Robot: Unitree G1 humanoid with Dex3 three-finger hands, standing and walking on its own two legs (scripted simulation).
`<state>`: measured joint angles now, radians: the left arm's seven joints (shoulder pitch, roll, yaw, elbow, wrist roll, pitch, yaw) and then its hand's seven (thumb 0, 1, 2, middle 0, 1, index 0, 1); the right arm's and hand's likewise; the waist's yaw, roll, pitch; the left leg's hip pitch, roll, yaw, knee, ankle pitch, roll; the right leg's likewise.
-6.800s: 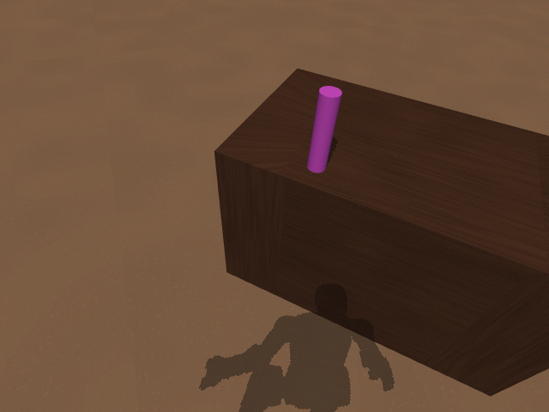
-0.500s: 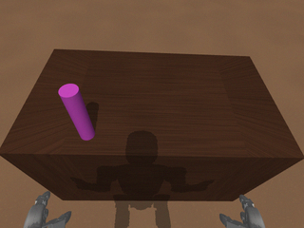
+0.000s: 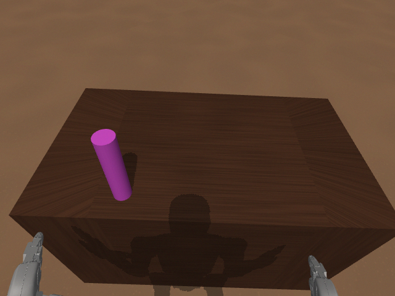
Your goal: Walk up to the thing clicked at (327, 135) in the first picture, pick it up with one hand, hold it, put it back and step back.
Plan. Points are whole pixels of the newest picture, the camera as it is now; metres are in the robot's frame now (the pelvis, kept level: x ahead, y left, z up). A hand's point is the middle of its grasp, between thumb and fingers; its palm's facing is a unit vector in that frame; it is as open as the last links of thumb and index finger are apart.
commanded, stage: rise first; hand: left
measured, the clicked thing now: (114, 168) +0.43 +0.21 -0.01
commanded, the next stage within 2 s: go down in 0.74 s
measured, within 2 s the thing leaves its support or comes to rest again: neither
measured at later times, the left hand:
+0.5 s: hand (49, 275) +0.17 +0.25 +0.01, palm faces +0.29 -0.89 -0.36, open 17.5 cm
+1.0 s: hand (38, 275) +0.17 +0.26 +0.03, palm faces +0.32 -0.88 -0.35, open 17.6 cm
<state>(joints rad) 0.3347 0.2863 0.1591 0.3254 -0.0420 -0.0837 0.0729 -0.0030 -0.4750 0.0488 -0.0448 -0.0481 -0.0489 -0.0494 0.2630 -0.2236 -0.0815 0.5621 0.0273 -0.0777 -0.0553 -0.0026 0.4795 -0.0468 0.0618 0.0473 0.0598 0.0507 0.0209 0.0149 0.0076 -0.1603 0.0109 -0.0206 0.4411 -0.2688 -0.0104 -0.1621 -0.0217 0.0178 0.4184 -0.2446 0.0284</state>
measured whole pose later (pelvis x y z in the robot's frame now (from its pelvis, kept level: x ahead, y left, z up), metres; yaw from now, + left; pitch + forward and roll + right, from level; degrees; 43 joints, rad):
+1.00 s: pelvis -0.02 +0.00 +0.00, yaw +1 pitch -2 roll +0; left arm 0.41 0.28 0.26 0.07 -0.04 -0.22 0.01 -0.01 -0.58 0.05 -0.07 -0.06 -0.07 -0.07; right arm 0.23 -0.22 -0.11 0.65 0.00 -0.10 -0.03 -0.01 0.51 -0.05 0.06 0.05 0.06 0.05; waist 0.04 0.03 0.03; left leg -0.18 0.01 -0.04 0.48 -0.27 -0.01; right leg -0.18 -0.02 0.00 0.46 -0.25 0.03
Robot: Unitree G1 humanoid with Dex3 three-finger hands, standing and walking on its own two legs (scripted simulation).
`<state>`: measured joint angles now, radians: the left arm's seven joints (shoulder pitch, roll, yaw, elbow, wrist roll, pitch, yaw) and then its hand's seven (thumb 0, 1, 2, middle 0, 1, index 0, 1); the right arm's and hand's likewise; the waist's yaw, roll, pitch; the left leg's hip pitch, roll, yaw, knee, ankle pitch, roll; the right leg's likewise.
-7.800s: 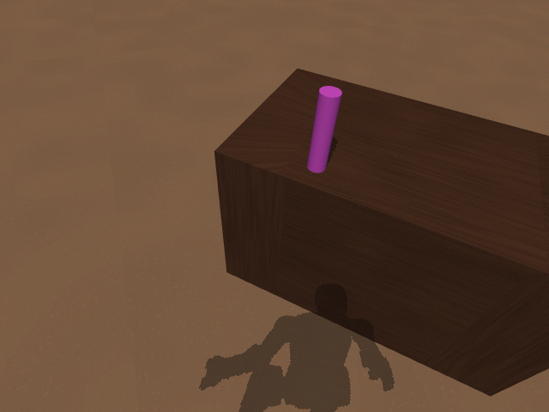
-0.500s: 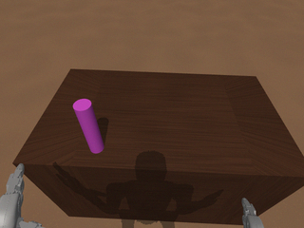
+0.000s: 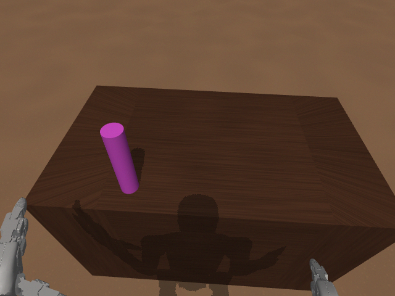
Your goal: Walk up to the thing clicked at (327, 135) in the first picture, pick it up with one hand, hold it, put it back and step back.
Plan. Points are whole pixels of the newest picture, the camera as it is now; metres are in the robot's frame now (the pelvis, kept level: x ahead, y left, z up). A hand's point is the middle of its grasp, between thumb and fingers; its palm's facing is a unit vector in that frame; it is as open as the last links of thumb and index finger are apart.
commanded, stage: go down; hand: left
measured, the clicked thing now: (122, 161) +0.45 +0.21 -0.01
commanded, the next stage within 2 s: none
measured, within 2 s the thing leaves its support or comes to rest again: neither
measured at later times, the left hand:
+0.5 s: hand (33, 199) +0.29 +0.33 +0.06, palm faces +0.21 -0.97 -0.09, open 17.4 cm
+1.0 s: hand (28, 175) +0.34 +0.36 +0.06, palm faces +0.16 -0.99 +0.00, open 17.6 cm
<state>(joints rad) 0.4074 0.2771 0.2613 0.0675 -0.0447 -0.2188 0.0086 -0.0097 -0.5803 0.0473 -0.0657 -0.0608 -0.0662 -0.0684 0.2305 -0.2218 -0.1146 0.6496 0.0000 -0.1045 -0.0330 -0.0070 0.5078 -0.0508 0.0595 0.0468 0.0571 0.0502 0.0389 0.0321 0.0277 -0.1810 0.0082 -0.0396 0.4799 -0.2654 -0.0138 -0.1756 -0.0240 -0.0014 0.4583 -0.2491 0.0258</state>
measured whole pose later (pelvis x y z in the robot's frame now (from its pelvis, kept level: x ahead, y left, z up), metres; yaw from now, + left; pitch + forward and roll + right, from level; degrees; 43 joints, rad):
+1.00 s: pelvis -0.01 +0.01 -0.03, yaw -1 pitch +10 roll -2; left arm -0.41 0.69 0.61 0.98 -0.27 -0.29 -0.58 -0.01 -0.57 0.09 -0.04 -0.04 -0.04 -0.05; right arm 0.25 -0.23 0.04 0.55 0.00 -0.20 -0.08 -0.01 0.53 -0.05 0.06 0.05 0.06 0.05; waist -0.07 -0.03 -0.09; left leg -0.57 0.02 -0.05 0.77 -0.37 0.00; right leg -0.54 -0.01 0.00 0.70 -0.32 0.04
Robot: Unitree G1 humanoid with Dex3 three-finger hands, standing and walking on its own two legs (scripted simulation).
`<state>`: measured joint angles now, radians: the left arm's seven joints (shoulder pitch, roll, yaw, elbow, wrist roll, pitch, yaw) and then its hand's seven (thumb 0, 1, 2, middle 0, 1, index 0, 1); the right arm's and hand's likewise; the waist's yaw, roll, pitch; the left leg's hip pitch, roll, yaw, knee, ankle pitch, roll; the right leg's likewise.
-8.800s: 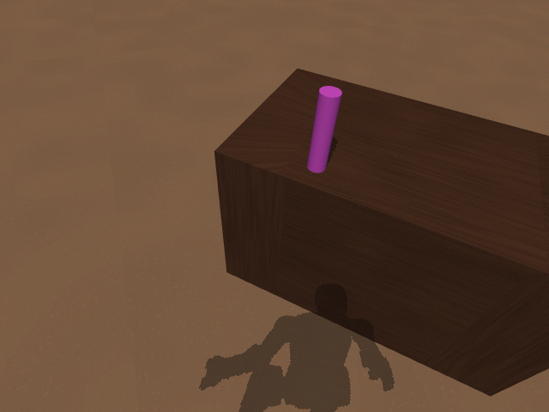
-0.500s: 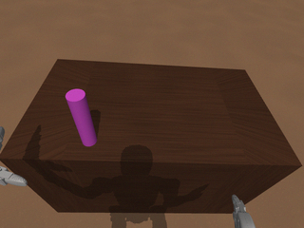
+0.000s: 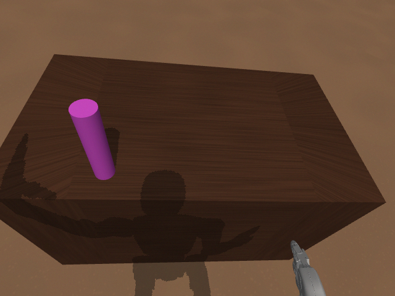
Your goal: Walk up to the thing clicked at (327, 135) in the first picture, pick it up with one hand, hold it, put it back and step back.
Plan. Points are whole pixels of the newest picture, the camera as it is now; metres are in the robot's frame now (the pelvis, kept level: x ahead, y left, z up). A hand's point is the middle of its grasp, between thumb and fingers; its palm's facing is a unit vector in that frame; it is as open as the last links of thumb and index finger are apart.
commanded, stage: go down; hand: left
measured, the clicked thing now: (96, 144) +0.46 +0.20 +0.02
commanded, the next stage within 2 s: approach in 1.84 s
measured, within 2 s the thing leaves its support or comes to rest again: neither
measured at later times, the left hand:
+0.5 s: hand out of the picture +0.37 +0.37 +0.09, palm faces +0.17 -0.99 +0.01, open 17.7 cm
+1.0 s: hand out of the picture +0.39 +0.39 +0.10, palm faces +0.19 -0.98 +0.01, open 17.7 cm
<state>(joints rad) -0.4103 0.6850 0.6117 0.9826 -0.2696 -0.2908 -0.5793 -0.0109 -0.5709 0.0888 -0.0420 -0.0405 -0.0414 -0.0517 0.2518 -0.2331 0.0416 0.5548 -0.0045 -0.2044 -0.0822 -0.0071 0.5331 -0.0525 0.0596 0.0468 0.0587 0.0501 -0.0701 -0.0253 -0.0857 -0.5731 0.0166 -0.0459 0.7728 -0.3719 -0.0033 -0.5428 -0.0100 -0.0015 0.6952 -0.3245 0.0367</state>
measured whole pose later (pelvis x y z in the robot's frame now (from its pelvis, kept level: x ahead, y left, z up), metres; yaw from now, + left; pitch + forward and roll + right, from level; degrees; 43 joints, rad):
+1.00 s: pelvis +0.01 +0.00 -0.03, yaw +0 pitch +16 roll -3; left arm -0.57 0.87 0.70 1.08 -0.22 -0.20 -0.63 -0.01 -0.60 0.10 -0.05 -0.04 -0.04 -0.06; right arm 0.31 -0.26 0.07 0.41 -0.01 -0.21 -0.09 -0.01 0.52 -0.06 0.06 0.05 0.06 0.05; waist -0.11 -0.02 -0.14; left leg -0.78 0.03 -0.06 0.96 -0.46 -0.01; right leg -0.74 0.00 -0.02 0.87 -0.41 0.04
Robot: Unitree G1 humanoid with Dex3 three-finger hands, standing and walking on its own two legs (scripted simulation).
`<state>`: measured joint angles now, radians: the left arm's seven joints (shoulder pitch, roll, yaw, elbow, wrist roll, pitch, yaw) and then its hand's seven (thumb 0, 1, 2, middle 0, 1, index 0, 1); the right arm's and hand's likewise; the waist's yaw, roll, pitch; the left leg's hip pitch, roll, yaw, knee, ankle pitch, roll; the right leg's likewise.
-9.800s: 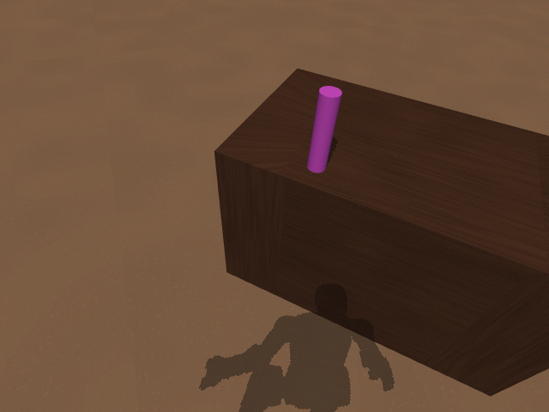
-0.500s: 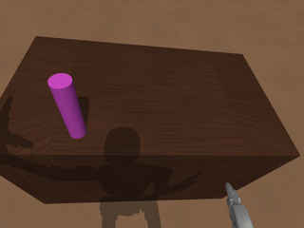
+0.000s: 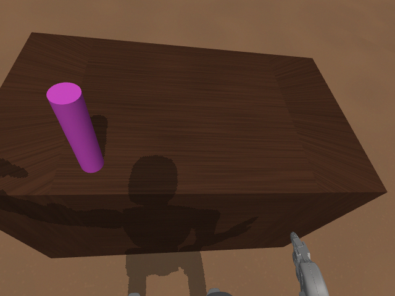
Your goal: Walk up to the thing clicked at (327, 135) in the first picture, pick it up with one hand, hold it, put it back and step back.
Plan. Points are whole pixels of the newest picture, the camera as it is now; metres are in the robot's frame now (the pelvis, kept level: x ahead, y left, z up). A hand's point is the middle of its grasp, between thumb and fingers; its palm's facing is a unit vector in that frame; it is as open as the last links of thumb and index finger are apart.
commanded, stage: go down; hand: left
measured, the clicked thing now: (81, 134) +0.45 +0.20 +0.04
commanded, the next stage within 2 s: approach in 0.84 s
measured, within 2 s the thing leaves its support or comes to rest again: neither
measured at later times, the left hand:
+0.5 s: hand out of the picture +0.37 +0.39 +0.11, palm faces +0.20 -0.98 +0.01, open 17.6 cm
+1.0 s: hand out of the picture +0.36 +0.38 +0.11, palm faces +0.19 -0.98 +0.00, open 17.6 cm
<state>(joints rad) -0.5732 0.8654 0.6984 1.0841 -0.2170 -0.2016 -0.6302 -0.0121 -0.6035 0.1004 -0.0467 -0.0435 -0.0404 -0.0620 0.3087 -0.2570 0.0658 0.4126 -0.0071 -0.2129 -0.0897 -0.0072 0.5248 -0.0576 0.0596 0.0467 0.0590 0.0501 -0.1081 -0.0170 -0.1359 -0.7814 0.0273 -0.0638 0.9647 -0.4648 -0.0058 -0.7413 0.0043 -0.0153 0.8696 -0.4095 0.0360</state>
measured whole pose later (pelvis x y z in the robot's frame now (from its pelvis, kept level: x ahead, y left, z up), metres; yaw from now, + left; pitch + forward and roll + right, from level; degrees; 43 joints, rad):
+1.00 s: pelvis +0.00 +0.00 +0.00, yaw +0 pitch +15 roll -3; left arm -0.49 0.80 0.69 0.98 -0.24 -0.18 -0.63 -0.01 -0.59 0.08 -0.05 -0.06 -0.05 -0.07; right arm 0.34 -0.27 0.05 0.39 0.00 -0.21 -0.10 -0.01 0.52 -0.06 0.06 0.05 0.06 0.05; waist -0.09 -0.02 -0.15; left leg -0.77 0.02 -0.06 0.98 -0.48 -0.01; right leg -0.73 0.00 -0.02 0.89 -0.43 0.04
